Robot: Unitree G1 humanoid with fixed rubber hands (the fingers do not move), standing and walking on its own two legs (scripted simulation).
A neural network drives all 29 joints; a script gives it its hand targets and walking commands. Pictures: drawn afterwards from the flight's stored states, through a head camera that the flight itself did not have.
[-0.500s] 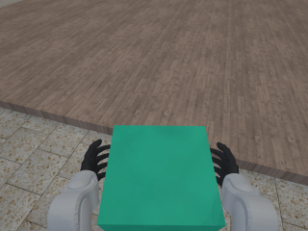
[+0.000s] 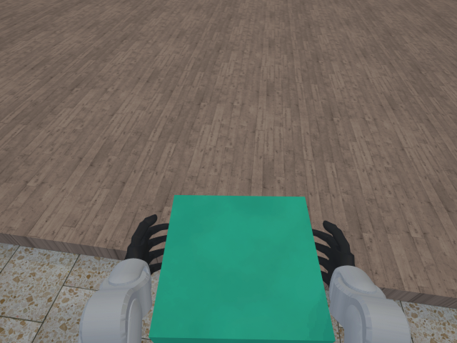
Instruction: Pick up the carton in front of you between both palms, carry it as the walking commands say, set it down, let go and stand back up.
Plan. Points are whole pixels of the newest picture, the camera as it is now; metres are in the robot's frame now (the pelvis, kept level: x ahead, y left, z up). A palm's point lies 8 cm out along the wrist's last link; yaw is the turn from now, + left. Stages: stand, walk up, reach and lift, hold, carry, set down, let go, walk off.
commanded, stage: carry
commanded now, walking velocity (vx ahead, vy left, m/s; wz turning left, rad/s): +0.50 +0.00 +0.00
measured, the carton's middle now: (237, 287) +0.24 -0.01 +0.00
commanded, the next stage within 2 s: none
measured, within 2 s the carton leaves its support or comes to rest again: neither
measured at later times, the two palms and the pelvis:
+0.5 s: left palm (184, 103) +0.63 +0.12 +0.10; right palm (306, 112) +0.64 -0.18 +0.10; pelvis +0.27 -0.03 -0.02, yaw +0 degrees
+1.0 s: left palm (187, 76) +0.76 +0.13 +0.11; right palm (296, 84) +0.75 -0.17 +0.11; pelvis +0.41 -0.01 +0.00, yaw +0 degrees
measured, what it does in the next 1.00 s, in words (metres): walks ahead: right foot, then left foot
